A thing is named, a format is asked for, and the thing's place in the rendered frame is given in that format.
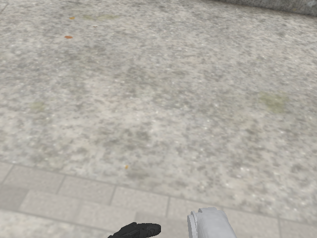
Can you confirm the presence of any right robot thigh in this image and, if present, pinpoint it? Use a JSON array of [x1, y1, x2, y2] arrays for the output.
[[187, 207, 237, 238]]

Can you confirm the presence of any robot left hand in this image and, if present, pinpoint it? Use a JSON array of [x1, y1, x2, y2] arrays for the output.
[[108, 222, 161, 238]]

